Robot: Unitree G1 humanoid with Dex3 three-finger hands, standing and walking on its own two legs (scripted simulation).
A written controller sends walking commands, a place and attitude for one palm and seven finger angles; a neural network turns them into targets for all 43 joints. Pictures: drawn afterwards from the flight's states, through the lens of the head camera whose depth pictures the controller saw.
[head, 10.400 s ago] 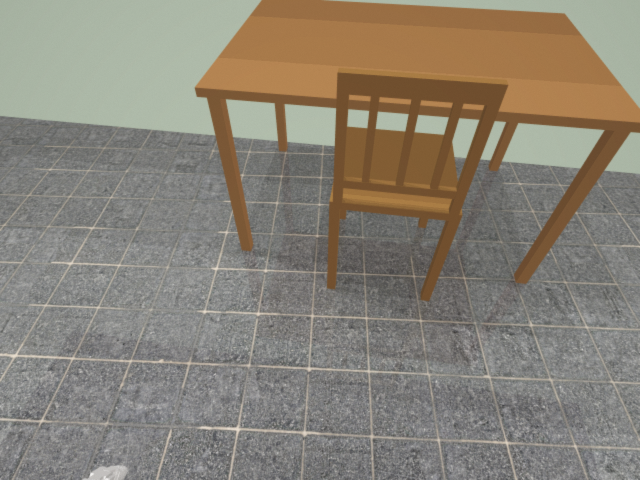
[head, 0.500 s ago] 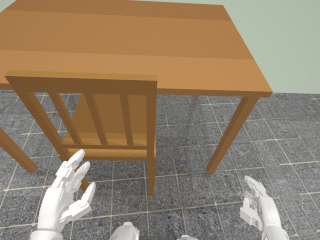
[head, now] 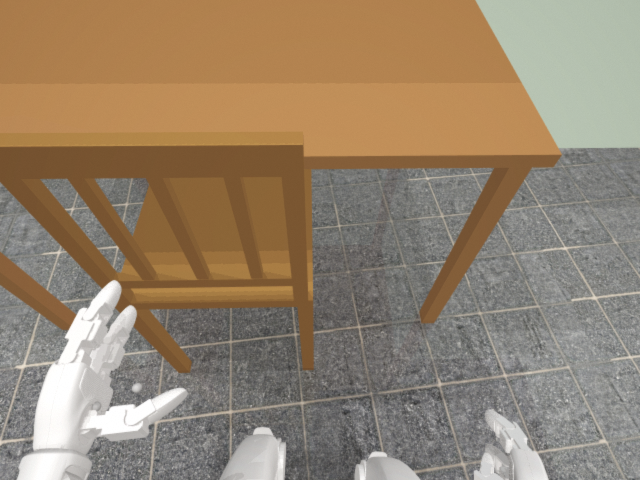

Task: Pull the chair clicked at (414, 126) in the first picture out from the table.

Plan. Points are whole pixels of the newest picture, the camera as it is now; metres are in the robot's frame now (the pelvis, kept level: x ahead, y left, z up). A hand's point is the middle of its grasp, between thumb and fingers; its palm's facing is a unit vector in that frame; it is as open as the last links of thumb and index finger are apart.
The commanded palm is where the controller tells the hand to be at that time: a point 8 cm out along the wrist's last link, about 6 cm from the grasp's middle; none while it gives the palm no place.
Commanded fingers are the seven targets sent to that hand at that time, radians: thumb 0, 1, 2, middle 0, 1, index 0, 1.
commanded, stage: raise the hand toward the chair's back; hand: left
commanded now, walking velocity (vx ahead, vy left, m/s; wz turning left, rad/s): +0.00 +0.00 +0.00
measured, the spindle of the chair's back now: (183, 232) +0.46 +0.23 -0.01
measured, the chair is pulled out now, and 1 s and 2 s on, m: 0.00 0.00 0.00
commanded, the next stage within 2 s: aim the fingers beside a spindle in 1.22 s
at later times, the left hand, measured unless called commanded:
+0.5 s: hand (102, 379) +0.23 +0.24 +0.05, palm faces +0.06 -1.00 -0.03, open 16.7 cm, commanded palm +0.20 +0.30 +0.05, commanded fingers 0.00 -0.50 0.30 -0.06 -0.08 -0.06 -0.08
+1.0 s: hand (105, 354) +0.25 +0.25 +0.05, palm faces +0.06 -1.00 -0.04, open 17.0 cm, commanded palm +0.22 +0.30 +0.06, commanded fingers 0.00 -0.50 0.30 -0.06 -0.08 -0.06 -0.08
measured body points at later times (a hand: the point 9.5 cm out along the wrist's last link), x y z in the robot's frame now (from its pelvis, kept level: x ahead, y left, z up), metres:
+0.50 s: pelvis +0.00 +0.04 +0.00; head +0.06 +0.07 +0.45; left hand +0.22 +0.30 +0.05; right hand +0.20 -0.18 -0.06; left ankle +0.06 +0.12 -0.65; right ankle -0.01 -0.08 -0.65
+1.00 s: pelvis +0.00 +0.04 +0.01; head +0.07 +0.06 +0.46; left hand +0.24 +0.30 +0.06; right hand +0.17 -0.21 -0.07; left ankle +0.06 +0.12 -0.65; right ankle -0.01 -0.08 -0.65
